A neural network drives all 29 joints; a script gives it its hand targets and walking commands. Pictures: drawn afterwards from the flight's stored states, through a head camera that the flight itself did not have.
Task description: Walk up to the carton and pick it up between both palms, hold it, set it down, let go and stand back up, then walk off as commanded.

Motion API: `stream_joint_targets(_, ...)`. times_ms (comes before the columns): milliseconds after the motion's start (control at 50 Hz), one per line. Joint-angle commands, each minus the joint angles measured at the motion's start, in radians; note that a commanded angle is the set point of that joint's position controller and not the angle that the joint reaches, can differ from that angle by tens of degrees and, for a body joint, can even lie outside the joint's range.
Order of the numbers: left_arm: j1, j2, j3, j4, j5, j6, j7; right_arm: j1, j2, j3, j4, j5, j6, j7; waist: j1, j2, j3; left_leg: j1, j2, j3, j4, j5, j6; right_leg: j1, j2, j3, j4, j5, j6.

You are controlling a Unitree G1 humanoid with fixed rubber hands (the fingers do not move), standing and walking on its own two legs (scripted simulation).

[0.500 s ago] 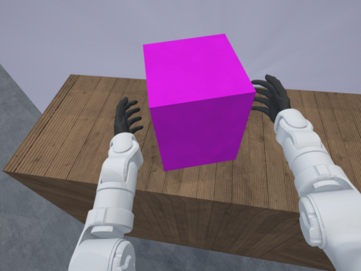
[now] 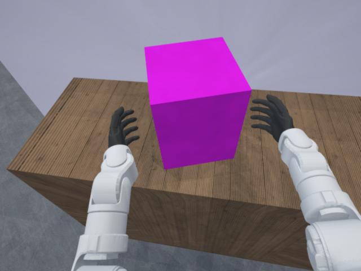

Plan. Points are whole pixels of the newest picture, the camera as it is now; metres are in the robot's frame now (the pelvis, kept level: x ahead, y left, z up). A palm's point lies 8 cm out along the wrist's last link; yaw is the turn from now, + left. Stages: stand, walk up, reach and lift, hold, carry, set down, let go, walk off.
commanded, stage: set down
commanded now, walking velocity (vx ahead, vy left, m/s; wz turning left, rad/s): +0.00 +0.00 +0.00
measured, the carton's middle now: (192, 106) +0.52 +0.07 +0.05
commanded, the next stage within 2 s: none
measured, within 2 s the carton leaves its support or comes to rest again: neither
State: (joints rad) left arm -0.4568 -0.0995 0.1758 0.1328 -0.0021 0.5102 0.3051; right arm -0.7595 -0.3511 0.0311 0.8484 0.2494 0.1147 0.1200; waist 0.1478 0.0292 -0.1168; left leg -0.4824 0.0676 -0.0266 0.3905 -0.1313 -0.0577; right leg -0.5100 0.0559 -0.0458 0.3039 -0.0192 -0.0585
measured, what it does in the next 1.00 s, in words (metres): stands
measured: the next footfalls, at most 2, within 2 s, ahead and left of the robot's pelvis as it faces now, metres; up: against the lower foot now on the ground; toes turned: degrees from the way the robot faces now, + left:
none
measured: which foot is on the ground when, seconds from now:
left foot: down 0.00-1.00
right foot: down 0.00-1.00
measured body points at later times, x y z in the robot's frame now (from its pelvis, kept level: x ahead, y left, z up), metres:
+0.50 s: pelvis +0.00 +0.00 +0.00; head +0.04 -0.01 +0.45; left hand +0.30 +0.21 +0.10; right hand +0.41 -0.17 +0.06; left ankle +0.02 +0.16 -0.74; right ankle +0.07 -0.08 -0.74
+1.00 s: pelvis +0.01 +0.01 +0.00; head +0.02 +0.00 +0.45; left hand +0.25 +0.20 +0.09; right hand +0.33 -0.21 +0.03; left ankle +0.02 +0.16 -0.74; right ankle +0.07 -0.08 -0.74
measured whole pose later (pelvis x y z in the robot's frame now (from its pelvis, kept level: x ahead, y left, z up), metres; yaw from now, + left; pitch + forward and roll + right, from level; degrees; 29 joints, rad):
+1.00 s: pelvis +0.01 +0.01 +0.00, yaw +0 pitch +3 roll +0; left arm 0.12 -0.10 -0.01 -0.28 -0.02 0.41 0.31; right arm -0.10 -0.40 -0.02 0.47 0.28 -0.02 0.24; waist 0.10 0.01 -0.05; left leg -0.28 0.07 -0.03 0.39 -0.17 -0.06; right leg -0.31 0.06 -0.05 0.30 -0.06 -0.06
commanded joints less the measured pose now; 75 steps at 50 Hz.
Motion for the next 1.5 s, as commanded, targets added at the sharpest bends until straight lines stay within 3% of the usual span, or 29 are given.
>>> stream_joint_targets(0, -0.184, 0.081, -0.152, -0.333, -0.063, -0.029, -0.013, -0.239, -0.347, -0.097, -0.317, 0.082, -0.059, 0.027, -0.091, -0.174, -0.543, 0.244, -0.063, -0.009, 0.003, 0.216, 0.054, 0.541, 0.007, 0.044, 0.04, 0.016, 0.025)
stream_joint_targets(40, -0.125, 0.076, -0.165, -0.411, -0.066, -0.031, -0.012, -0.174, -0.341, -0.107, -0.378, 0.092, -0.073, 0.031, -0.098, -0.166, -0.541, 0.269, -0.066, -0.014, 0.0, 0.218, 0.055, 0.546, 0.002, 0.043, 0.037, 0.012, 0.026)
stream_joint_targets(120, -0.149, 0.066, -0.186, -0.442, -0.076, -0.041, -0.002, -0.189, -0.332, -0.128, -0.451, 0.104, -0.084, 0.042, -0.1, -0.189, -0.525, 0.252, -0.066, -0.016, -0.013, 0.121, 0.066, 0.507, -0.008, 0.064, 0.022, -0.104, 0.026)
stream_joint_targets(180, -0.121, 0.061, -0.178, -0.398, -0.066, -0.027, 0.001, -0.152, -0.322, -0.13, -0.428, 0.1, -0.071, 0.054, -0.095, -0.21, -0.432, 0.23, -0.064, -0.019, -0.034, 0.016, 0.078, 0.484, -0.025, 0.089, 0.005, -0.215, 0.03)
stream_joint_targets(280, -0.015, 0.051, -0.182, -0.427, -0.054, -0.001, 0.001, -0.042, -0.345, -0.157, -0.428, 0.091, -0.066, 0.06, -0.119, -0.235, -0.393, 0.245, -0.06, -0.032, -0.042, 0.021, 0.082, 0.511, -0.029, 0.098, 0.004, -0.207, 0.032)
stream_joint_targets(360, 0.048, 0.041, -0.198, -0.482, -0.049, 0.002, -0.002, 0.027, -0.356, -0.168, -0.428, 0.089, -0.07, 0.066, -0.138, -0.223, -0.344, 0.257, -0.064, -0.036, -0.053, 0.027, 0.079, 0.512, -0.037, 0.098, -0.007, -0.196, 0.035)
stream_joint_targets(380, 0.024, 0.051, -0.193, -0.491, -0.053, -0.003, -0.001, 0.006, -0.35, -0.166, -0.453, 0.092, -0.071, 0.066, -0.129, -0.232, -0.348, 0.245, -0.068, -0.025, -0.053, 0.021, 0.081, 0.519, -0.037, 0.1, -0.007, -0.201, 0.035)
stream_joint_targets(400, 0.123, 0.037, -0.2, -0.497, -0.039, 0.002, -0.004, 0.109, -0.36, -0.168, -0.439, 0.093, -0.074, 0.07, -0.15, -0.234, -0.318, 0.269, -0.063, -0.03, -0.055, 0.062, 0.08, 0.538, -0.036, 0.091, -0.005, -0.143, 0.034)
stream_joint_targets(500, 0.148, 0.033, -0.236, -0.579, -0.047, -0.034, -0.008, 0.146, -0.36, -0.18, -0.493, 0.105, -0.102, 0.08, -0.166, -0.22, -0.305, 0.26, -0.069, -0.027, -0.059, 0.066, 0.074, 0.547, -0.039, 0.091, -0.007, -0.118, 0.029)
stream_joint_targets(540, 0.227, 0.017, -0.256, -0.619, -0.044, -0.054, -0.01, 0.227, -0.374, -0.189, -0.514, 0.108, -0.122, 0.09, -0.185, -0.218, -0.295, 0.274, -0.066, -0.03, -0.062, 0.101, 0.07, 0.569, -0.037, 0.082, -0.005, -0.066, 0.027)
stream_joint_targets(700, 0.36, 0.014, -0.289, -0.669, -0.037, -0.11, -0.001, 0.37, -0.381, -0.195, -0.589, 0.119, -0.182, 0.116, -0.181, -0.212, -0.248, 0.288, -0.065, -0.021, -0.077, 0.084, 0.069, 0.565, -0.045, 0.092, -0.019, -0.086, 0.018)
stream_joint_targets(900, 0.458, -0.004, -0.298, -0.636, -0.002, -0.149, 0.009, 0.497, -0.379, -0.197, -0.617, 0.112, -0.206, 0.138, -0.168, -0.252, -0.155, 0.277, -0.058, -0.017, -0.104, -0.026, 0.077, 0.503, -0.072, 0.132, -0.059, -0.248, 0.022)
stream_joint_targets(980, 0.506, -0.002, -0.318, -0.681, -0.005, -0.173, 0.016, 0.549, -0.377, -0.207, -0.653, 0.097, -0.215, 0.145, -0.169, -0.24, -0.165, 0.297, -0.054, -0.016, -0.103, -0.024, 0.067, 0.478, -0.078, 0.131, -0.063, -0.262, 0.026)
stream_joint_targets(1120, 0.618, -0.02, -0.367, -0.716, 0.005, -0.181, 0.024, 0.694, -0.402, -0.232, -0.659, 0.094, -0.211, 0.163, -0.2, -0.217, -0.108, 0.302, -0.039, -0.027, -0.115, -0.086, 0.053, 0.443, -0.071, 0.122, -0.062, -0.308, 0.01)
stream_joint_targets(1200, 0.649, -0.007, -0.365, -0.766, 0.015, -0.208, 0.029, 0.744, -0.388, -0.218, -0.72, 0.104, -0.226, 0.164, -0.189, -0.212, -0.101, 0.278, -0.041, -0.023, -0.102, -0.095, 0.053, 0.456, -0.073, 0.132, -0.05, -0.315, 0.008)
stream_joint_targets(1280, 0.682, 0.007, -0.357, -0.716, 0.016, -0.214, 0.019, 0.798, -0.363, -0.211, -0.744, 0.097, -0.226, 0.153, -0.198, -0.243, -0.049, 0.245, -0.048, -0.016, -0.097, -0.128, 0.062, 0.454, -0.088, 0.155, -0.063, -0.371, 0.014)
stream_joint_targets(1360, 0.692, 0.023, -0.337, -0.697, 0.025, -0.221, 0.014, 0.815, -0.356, -0.212, -0.773, 0.096, -0.229, 0.149, -0.187, -0.25, -0.06, 0.227, -0.049, -0.009, -0.089, -0.124, 0.068, 0.459, -0.091, 0.165, -0.058, -0.392, 0.016)
stream_joint_targets(1480, 0.73, 0.031, -0.311, -0.639, 0.038, -0.225, 0.001, 0.864, -0.34, -0.205, -0.762, 0.088, -0.232, 0.138, -0.186, -0.25, -0.041, 0.229, -0.053, 0.0, -0.086, -0.078, 0.071, 0.479, -0.094, 0.165, -0.054, -0.35, 0.023)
